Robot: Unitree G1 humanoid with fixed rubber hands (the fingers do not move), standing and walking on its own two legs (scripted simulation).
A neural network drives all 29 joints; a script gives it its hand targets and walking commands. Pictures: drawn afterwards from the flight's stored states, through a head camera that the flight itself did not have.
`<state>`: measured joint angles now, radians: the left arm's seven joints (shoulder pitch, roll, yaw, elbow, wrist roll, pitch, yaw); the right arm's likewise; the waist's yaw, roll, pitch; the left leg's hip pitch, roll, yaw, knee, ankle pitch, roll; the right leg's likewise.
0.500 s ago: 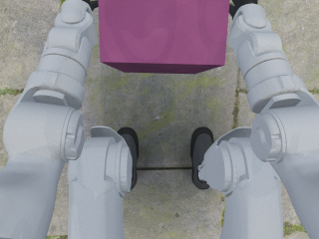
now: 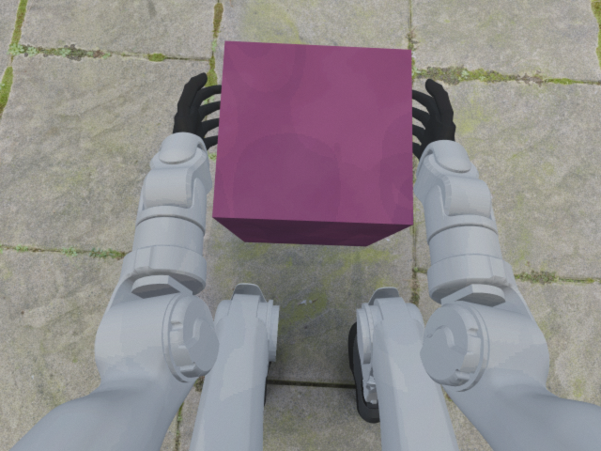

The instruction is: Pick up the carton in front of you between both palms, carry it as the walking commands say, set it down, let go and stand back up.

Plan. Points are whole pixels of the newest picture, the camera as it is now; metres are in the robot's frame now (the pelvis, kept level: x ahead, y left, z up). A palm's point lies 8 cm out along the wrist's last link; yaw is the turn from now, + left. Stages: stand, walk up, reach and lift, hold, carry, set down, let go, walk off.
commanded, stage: reach and lift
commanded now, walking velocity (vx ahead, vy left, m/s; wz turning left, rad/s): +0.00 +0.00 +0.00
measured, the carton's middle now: (310, 165) +0.49 +0.02 -0.13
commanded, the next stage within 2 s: none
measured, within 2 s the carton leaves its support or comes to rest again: neither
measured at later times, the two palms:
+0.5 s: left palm (141, 105) +0.46 +0.17 +0.09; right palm (512, 111) +0.46 -0.13 +0.09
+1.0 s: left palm out of the picture +0.41 +0.16 +0.25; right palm out of the picture +0.42 -0.14 +0.25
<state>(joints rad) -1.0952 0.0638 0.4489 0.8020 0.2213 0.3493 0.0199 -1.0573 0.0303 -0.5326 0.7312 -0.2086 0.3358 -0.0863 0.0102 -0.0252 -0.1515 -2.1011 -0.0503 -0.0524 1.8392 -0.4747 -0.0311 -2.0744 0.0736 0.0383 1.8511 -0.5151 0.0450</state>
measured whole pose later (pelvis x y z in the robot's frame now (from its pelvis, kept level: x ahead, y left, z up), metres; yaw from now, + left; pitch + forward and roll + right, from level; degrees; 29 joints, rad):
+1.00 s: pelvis +0.09 +0.00 +0.26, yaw +1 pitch +15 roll +0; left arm -0.37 -0.12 0.31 0.52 0.21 0.39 0.02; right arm -0.37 0.15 -0.33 0.51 -0.21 0.38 -0.04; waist 0.00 -0.02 -0.16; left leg -0.76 -0.03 -0.06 0.85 -0.35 -0.01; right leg -0.74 0.04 0.07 0.87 -0.38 0.01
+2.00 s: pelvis +0.11 +0.00 +0.31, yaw +1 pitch -5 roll +0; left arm -0.27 -0.15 0.25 0.30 0.29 0.66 -0.01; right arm -0.29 0.16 -0.26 0.32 -0.28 0.64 0.02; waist 0.01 -0.01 0.03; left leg -0.11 -0.02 -0.06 0.39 -0.19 -0.01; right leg -0.09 0.02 0.08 0.40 -0.22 0.00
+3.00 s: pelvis +0.09 +0.00 +0.31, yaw +1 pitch -8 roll +0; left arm -0.28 -0.16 0.24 0.23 0.27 0.76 -0.01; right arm -0.29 0.16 -0.25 0.24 -0.28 0.74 0.02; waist 0.00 -0.01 0.05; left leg -0.05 -0.02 -0.06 0.37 -0.17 -0.01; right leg -0.04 0.02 0.08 0.38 -0.20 0.00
